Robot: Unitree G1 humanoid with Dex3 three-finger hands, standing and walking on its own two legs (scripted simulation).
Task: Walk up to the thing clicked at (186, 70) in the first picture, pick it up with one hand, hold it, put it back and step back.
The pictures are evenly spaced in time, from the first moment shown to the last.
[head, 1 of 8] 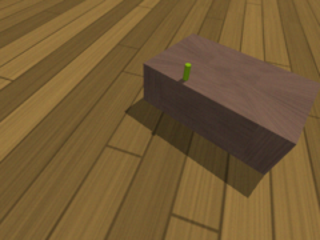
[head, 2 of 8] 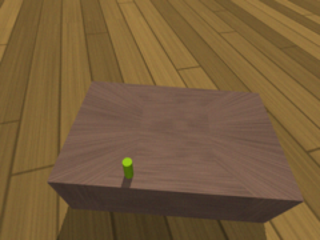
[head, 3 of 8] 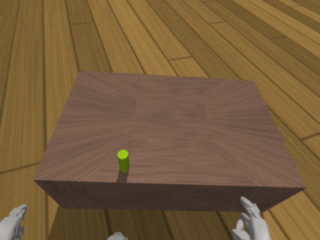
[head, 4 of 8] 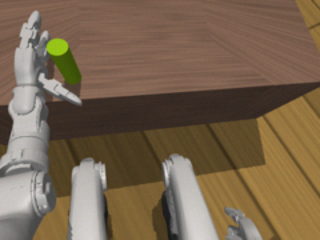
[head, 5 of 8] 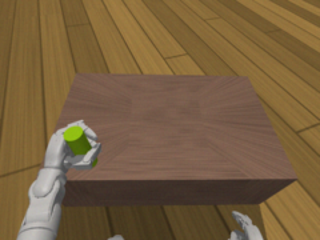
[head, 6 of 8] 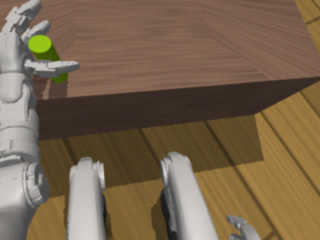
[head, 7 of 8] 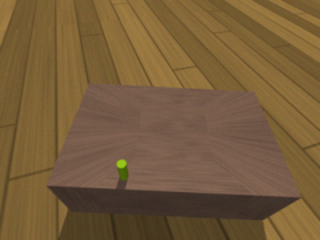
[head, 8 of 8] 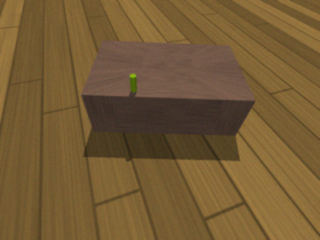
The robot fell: no
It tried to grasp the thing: yes
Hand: left
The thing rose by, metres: 0.35
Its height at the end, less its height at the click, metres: +0.00
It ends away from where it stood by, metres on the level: 0.02
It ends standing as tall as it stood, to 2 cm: yes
